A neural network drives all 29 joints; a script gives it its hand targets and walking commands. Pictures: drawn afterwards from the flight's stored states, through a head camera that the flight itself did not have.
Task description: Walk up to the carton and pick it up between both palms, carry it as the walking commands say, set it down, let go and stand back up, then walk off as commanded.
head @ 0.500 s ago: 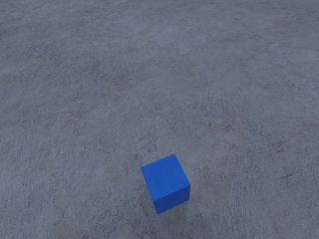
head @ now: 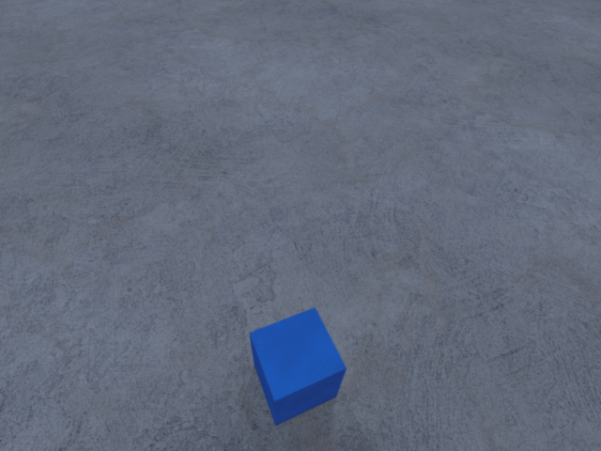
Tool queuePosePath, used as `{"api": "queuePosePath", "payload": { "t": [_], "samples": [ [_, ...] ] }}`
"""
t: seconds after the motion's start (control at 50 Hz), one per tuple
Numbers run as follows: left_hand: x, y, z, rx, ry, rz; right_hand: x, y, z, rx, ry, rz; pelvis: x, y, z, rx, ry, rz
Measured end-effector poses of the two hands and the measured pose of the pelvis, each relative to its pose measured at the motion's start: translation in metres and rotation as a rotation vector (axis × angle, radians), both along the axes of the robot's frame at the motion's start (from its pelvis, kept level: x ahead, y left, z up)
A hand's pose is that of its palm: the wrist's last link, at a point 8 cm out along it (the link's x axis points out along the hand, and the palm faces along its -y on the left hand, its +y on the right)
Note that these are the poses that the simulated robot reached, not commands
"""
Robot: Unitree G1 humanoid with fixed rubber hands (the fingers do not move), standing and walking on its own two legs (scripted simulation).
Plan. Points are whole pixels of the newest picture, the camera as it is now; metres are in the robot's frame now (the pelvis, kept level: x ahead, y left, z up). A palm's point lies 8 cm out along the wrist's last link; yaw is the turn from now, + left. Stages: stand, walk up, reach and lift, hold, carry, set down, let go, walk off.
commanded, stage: walk up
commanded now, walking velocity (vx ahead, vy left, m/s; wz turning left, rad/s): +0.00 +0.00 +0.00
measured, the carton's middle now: (295, 366) +0.47 +0.00 -0.66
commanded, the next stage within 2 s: stand in 1.22 s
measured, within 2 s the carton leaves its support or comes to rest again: neither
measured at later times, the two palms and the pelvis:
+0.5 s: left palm out of the picture +0.07 +0.12 -0.13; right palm out of the picture +0.11 -0.42 -0.13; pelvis +0.04 -0.14 -0.01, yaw +14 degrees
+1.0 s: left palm out of the picture -0.07 +0.09 -0.13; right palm (464, 344) +0.32 -0.28 -0.13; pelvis +0.09 -0.12 -0.01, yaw +20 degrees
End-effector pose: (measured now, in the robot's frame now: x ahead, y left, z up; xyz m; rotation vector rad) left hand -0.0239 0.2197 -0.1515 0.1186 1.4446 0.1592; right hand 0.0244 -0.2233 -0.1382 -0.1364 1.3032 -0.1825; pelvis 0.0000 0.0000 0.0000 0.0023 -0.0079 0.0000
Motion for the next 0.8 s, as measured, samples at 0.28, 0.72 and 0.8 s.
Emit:
{"api": "queuePosePath", "payload": {
  "t": [0.28,0.72,0.8],
  "samples": [
    [0.080,0.002,0.010,0.064,-0.180,-0.019,-0.067,-0.119,0.042,-0.224,0.273,0.046,0.009,-0.053,0.002,-0.074,0.074,0.150],
    [0.045,-0.146,0.039,0.142,-0.165,0.267,0.211,-0.140,-0.004,0.051,-0.115,0.372,0.082,-0.158,0.002,0.025,0.050,0.302],
    [0.008,-0.152,0.039,0.156,-0.065,0.332,0.239,-0.124,-0.004,0.062,-0.115,0.424,0.084,-0.155,0.002,0.039,0.046,0.317]
  ]
}}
